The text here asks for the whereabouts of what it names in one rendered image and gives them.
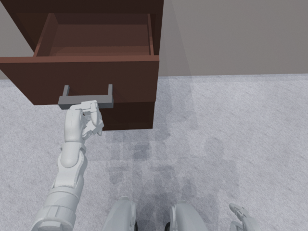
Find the robot thigh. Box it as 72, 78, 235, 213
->
101, 200, 136, 231
170, 203, 209, 231

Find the left robot thigh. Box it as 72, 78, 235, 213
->
101, 200, 136, 231

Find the left robot hand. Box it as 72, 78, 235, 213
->
64, 100, 104, 144

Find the handle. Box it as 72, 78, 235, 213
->
58, 84, 114, 110

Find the left robot forearm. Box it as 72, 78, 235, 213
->
29, 141, 88, 231

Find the right robot thigh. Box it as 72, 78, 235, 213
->
170, 203, 209, 231

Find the right robot hand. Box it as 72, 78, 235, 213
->
229, 203, 262, 231

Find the drawer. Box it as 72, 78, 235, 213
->
0, 13, 159, 105

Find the cabinet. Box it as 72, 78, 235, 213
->
0, 0, 164, 131

